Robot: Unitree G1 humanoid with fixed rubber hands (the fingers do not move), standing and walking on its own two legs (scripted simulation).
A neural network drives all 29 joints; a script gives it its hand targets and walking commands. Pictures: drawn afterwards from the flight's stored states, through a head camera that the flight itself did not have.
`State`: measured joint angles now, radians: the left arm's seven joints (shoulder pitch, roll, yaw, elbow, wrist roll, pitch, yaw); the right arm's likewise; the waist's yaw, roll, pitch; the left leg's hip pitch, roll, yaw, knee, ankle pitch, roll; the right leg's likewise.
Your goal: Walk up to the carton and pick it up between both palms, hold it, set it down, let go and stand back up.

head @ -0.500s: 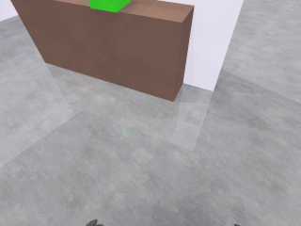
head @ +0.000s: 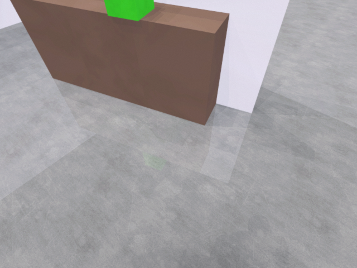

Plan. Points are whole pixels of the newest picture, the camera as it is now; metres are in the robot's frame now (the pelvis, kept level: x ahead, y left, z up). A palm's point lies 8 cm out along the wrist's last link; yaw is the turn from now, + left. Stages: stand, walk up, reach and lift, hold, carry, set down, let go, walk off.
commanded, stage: stand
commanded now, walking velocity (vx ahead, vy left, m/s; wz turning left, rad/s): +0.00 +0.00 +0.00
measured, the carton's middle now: out of the picture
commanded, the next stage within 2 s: walk up in 1.86 s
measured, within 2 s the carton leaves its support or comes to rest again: neither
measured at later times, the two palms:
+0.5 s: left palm out of the picture -0.02 +0.20 -0.14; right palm out of the picture -0.02 -0.21 -0.14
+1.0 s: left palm out of the picture -0.04 +0.19 -0.14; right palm out of the picture -0.06 -0.20 -0.14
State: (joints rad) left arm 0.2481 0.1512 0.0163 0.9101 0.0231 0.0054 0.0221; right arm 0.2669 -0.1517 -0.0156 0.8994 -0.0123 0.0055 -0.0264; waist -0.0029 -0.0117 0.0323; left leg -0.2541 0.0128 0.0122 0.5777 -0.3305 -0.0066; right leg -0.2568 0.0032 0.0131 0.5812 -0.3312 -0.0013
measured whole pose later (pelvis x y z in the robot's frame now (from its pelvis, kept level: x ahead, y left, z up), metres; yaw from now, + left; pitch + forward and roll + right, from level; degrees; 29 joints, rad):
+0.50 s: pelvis +0.00 +0.00 +0.01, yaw +0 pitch -2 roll +0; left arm 0.28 0.12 0.02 1.13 0.02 0.00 0.04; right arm 0.30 -0.11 -0.03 1.13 -0.01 0.00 -0.04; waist 0.00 -0.01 0.06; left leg -0.15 0.02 0.01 0.46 -0.27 -0.01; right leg -0.16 0.01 0.01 0.47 -0.27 0.00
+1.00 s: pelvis -0.02 +0.00 +0.01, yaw +0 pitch -2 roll +0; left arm 0.28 0.09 0.01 1.17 0.01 0.00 0.04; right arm 0.32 -0.09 -0.02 1.17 -0.01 0.00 -0.05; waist 0.00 -0.01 0.06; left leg -0.18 0.02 0.01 0.45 -0.24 -0.01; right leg -0.18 0.00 0.01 0.46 -0.25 0.00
